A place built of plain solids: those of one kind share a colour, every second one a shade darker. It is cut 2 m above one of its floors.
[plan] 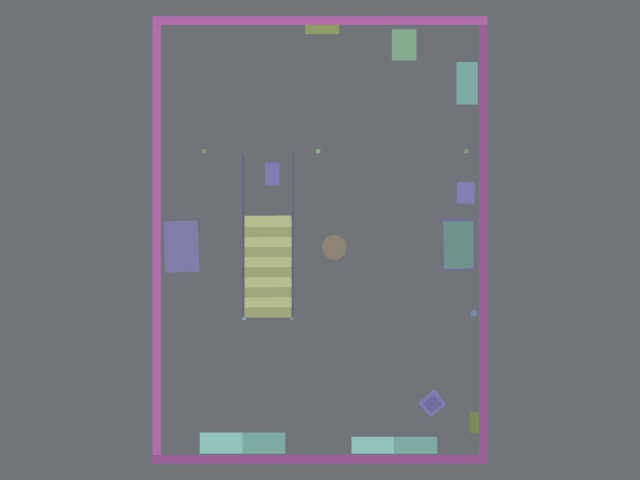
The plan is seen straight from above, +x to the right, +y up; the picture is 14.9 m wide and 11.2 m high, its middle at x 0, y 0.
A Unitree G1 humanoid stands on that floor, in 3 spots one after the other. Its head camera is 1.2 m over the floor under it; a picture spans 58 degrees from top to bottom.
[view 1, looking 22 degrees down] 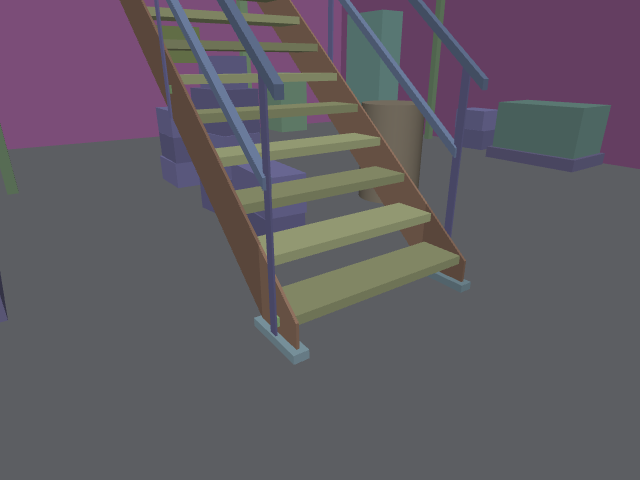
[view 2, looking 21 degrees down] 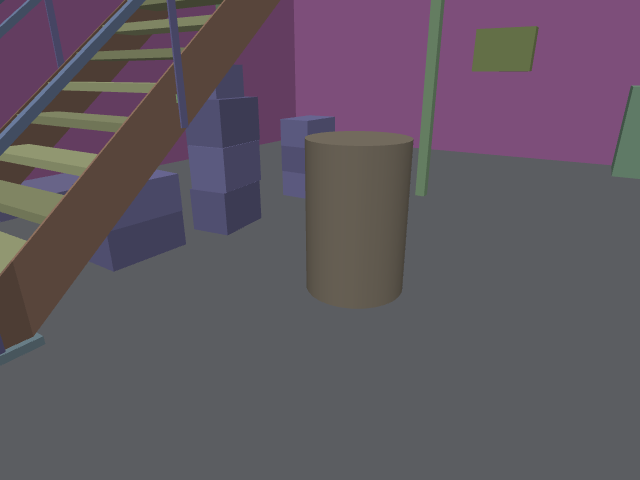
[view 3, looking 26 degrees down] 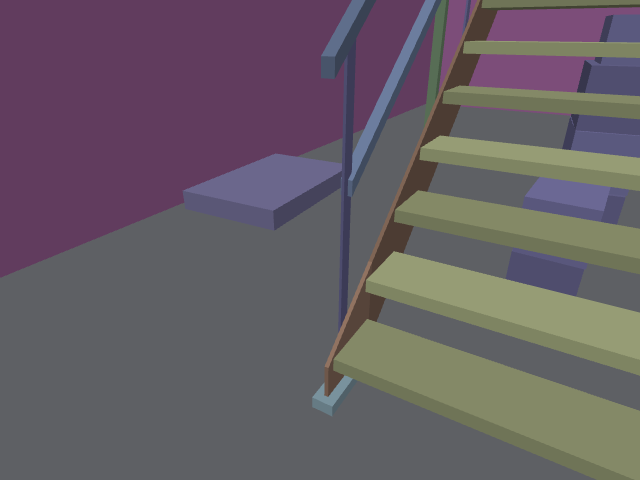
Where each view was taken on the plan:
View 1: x -2.60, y -3.19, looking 55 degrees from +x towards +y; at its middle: tread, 2.17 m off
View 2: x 1.41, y -2.28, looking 122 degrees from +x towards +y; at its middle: drum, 2.32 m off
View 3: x -1.21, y -2.81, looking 121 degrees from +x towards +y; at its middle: ground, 2.74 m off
